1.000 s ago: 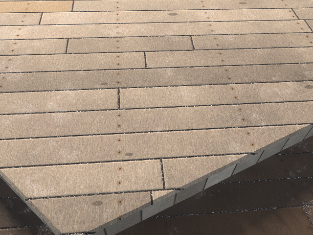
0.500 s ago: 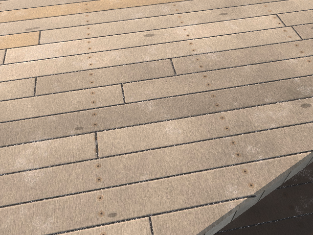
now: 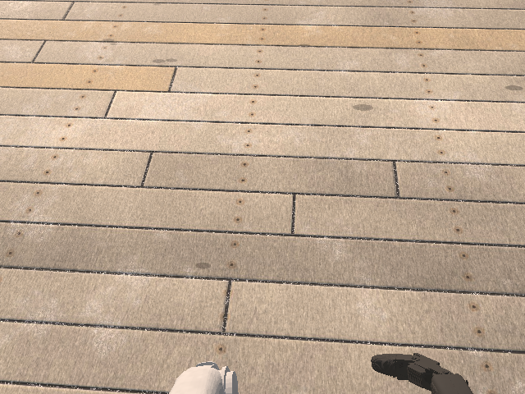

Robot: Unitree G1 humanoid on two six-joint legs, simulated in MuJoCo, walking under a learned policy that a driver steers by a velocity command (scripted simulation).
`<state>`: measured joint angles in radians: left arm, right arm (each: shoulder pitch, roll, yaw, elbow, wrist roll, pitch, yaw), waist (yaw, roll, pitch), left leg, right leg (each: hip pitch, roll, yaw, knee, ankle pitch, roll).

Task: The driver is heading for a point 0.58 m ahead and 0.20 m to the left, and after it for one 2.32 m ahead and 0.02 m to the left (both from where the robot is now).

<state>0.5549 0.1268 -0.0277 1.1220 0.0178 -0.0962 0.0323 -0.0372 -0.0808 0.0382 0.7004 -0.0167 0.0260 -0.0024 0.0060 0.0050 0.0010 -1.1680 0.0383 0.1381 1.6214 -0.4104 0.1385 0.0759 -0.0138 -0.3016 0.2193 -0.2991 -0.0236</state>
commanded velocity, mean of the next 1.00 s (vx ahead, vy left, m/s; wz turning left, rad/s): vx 0.38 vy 0.00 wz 0.33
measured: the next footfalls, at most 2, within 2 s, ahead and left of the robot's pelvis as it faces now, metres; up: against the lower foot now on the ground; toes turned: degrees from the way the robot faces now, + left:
left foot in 0.08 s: +0.22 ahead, +0.06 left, +0.13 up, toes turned +7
right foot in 0.56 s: +0.61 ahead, +0.00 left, +0.13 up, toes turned +21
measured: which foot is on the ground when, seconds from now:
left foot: up 0.00-0.06, down 0.08-0.60, up 0.62-0.96, down 0.98-1.00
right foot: down 0.00-0.10, up 0.12-0.54, down 0.56-0.98, up 1.00-1.00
